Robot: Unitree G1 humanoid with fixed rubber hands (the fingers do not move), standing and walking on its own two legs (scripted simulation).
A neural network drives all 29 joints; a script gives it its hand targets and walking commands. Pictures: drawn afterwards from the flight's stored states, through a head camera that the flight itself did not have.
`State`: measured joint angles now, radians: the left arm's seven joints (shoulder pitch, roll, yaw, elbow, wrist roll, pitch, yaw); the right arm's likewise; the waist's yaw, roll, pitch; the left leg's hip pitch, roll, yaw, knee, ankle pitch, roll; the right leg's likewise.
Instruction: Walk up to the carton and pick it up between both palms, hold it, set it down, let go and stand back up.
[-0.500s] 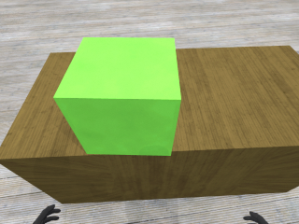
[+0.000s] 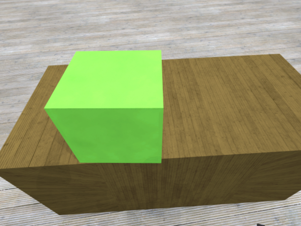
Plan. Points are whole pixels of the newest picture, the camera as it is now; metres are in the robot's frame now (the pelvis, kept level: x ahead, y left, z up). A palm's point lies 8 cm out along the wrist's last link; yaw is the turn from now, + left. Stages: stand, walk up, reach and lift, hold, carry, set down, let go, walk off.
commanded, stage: walk up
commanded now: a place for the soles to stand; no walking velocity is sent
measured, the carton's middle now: (119, 108) +0.51 +0.11 +0.01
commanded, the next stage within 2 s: none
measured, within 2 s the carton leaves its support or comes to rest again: neither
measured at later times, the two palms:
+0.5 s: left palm out of the picture +0.10 +0.30 -0.10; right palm out of the picture +0.07 -0.31 -0.11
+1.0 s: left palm out of the picture +0.18 +0.44 -0.10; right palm out of the picture +0.09 -0.18 -0.10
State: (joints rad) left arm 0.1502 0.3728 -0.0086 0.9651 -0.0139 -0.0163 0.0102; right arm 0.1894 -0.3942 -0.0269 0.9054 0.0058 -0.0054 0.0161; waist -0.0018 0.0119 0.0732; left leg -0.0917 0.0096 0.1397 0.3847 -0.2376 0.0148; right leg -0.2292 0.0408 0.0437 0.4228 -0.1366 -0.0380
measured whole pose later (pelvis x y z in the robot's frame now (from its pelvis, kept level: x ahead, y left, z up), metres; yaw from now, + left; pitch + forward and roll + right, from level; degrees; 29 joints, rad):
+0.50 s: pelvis +0.01 +0.00 +0.00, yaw +0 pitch -2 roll +1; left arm 0.13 0.35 0.02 1.01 0.01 -0.02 0.03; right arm 0.20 -0.37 -0.06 0.97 -0.02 -0.01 0.02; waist -0.01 0.01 0.06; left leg -0.12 0.02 0.13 0.43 -0.32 0.02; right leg -0.22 0.05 0.04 0.39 -0.13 -0.05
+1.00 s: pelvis +0.05 +0.13 -0.02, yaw -1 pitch -3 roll +0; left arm 0.24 0.41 0.07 0.72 0.01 0.02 0.04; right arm 0.35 -0.35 -0.06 0.71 -0.03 0.01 0.01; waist -0.06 -0.03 0.10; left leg -0.23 0.04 0.07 0.64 -0.35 0.02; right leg -0.40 0.01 0.10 0.92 -0.51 -0.02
